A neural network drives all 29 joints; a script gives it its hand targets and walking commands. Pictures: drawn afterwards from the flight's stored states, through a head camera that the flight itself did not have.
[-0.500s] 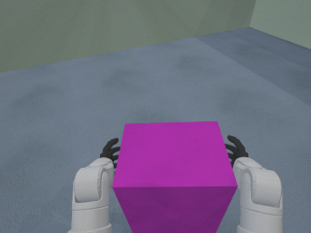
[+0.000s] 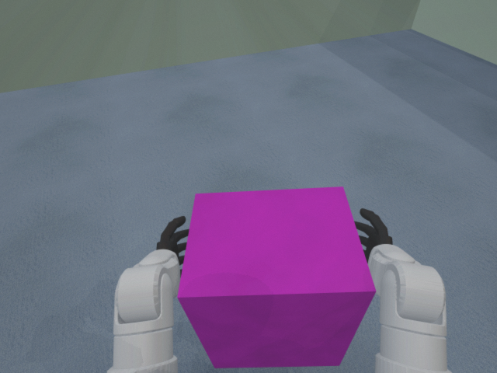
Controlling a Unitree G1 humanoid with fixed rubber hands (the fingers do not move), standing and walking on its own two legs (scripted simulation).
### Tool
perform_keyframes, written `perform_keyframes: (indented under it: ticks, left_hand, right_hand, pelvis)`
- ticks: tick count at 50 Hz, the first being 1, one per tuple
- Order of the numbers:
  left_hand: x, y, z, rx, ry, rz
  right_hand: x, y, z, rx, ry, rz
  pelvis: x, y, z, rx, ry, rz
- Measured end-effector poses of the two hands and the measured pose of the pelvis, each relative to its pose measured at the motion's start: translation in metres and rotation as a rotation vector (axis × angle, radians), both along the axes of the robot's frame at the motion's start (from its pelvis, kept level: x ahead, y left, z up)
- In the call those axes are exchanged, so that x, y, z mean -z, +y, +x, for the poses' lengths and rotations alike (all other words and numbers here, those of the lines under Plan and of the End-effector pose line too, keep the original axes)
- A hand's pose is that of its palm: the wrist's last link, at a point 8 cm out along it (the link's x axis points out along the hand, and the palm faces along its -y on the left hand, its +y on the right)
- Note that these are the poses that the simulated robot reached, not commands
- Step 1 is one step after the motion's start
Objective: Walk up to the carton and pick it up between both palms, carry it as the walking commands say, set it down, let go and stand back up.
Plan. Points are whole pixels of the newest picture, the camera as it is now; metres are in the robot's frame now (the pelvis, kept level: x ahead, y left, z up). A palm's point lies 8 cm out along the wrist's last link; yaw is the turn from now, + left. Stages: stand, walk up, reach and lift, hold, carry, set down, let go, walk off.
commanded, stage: carry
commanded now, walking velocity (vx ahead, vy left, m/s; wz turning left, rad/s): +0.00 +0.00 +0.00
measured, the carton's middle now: (272, 286) +0.25 +0.00 +0.02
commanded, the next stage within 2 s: hold in 1.90 s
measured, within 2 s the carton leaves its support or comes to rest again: neither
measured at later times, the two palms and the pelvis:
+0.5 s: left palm (168, 259) +0.27 +0.16 +0.08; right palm (374, 255) +0.27 -0.16 +0.08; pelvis +0.01 +0.00 +0.00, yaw +0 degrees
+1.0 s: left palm (173, 262) +0.26 +0.15 +0.08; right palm (381, 257) +0.27 -0.16 +0.09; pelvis +0.00 -0.01 +0.00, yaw +0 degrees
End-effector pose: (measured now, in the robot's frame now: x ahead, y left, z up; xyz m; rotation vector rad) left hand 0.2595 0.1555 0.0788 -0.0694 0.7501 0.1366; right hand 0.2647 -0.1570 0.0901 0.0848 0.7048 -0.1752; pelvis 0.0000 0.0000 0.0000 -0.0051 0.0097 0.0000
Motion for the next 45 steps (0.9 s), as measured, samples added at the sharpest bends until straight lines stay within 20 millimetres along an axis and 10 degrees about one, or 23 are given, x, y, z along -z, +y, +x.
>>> perform_keyframes:
  ticks: [45]
  left_hand:
    - [0.000, -0.006, 0.000, 0.003, -0.012, 0.012]
  right_hand:
    - [0.003, -0.006, -0.001, 0.001, -0.013, 0.010]
  pelvis:
    - [0.001, -0.005, -0.004, -0.004, -0.016, 0.006]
